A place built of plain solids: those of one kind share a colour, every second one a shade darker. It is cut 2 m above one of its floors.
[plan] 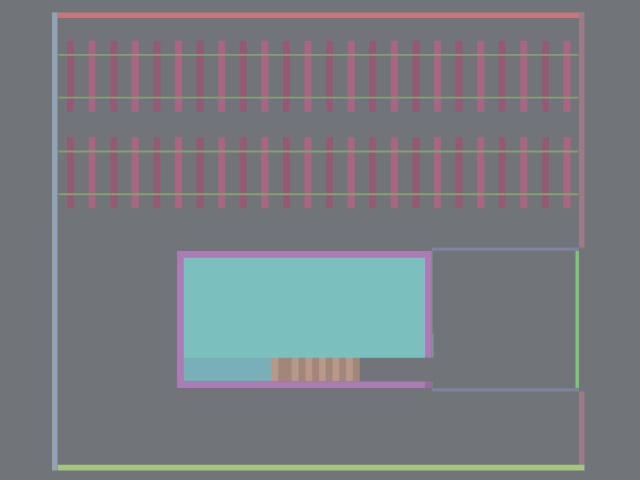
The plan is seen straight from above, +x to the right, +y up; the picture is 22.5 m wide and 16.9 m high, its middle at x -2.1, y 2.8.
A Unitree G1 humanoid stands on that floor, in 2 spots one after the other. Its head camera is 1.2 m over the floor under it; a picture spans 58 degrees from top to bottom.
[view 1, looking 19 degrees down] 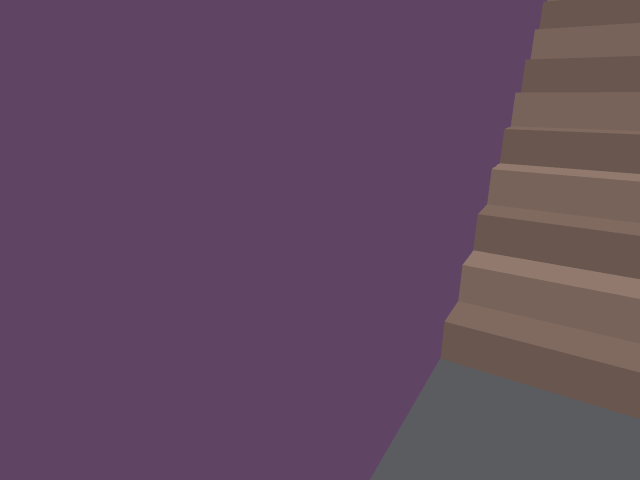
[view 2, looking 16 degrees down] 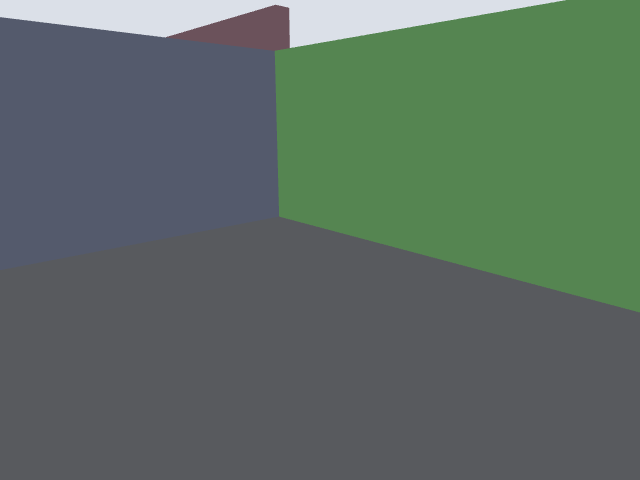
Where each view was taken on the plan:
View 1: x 1.10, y -1.76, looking -149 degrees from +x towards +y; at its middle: wall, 0.86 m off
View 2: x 3.70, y -1.76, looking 47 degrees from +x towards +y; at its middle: ground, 4.35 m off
